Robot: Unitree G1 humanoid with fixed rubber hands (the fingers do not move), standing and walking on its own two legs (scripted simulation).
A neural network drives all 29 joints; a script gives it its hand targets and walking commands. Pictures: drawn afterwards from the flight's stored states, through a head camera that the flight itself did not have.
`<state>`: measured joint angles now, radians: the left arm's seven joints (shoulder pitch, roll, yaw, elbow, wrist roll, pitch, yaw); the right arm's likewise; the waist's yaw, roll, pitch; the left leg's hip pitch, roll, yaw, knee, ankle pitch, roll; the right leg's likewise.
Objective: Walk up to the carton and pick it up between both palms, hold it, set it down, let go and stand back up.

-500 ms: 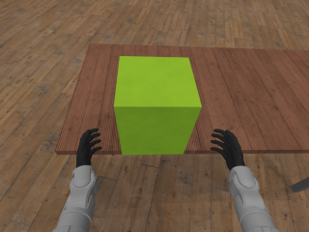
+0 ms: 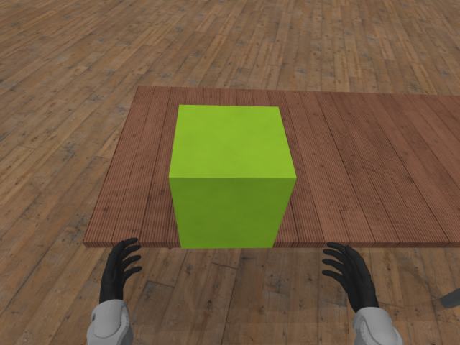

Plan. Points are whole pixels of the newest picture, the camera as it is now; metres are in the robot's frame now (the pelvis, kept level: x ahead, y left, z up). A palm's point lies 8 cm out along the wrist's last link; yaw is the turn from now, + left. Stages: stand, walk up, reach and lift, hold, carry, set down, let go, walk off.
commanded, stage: set down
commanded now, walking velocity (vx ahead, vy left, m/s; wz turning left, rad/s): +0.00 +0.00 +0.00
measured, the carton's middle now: (228, 180) +0.45 +0.02 +0.01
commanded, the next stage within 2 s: let go in 1.72 s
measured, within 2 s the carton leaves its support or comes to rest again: neither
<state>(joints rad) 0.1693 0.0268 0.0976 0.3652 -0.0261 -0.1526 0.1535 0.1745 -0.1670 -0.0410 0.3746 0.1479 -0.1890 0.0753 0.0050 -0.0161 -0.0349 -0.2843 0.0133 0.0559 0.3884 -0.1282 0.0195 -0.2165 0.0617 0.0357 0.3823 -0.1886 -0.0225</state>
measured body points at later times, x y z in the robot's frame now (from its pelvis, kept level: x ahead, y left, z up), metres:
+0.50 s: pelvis +0.01 +0.00 +0.00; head +0.02 +0.01 +0.45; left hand +0.21 +0.21 -0.04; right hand +0.22 -0.22 -0.03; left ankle +0.05 +0.11 -0.74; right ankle +0.01 -0.10 -0.74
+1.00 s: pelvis +0.02 +0.00 +0.00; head +0.04 +0.01 +0.45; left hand +0.21 +0.22 -0.06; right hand +0.21 -0.21 -0.05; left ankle +0.05 +0.11 -0.74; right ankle +0.01 -0.10 -0.74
